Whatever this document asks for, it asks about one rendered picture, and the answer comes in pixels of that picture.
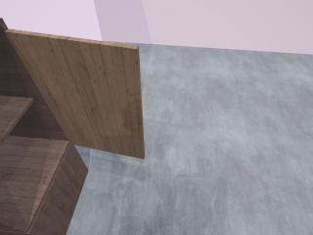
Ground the cupboard door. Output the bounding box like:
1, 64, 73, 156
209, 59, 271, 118
5, 28, 145, 160

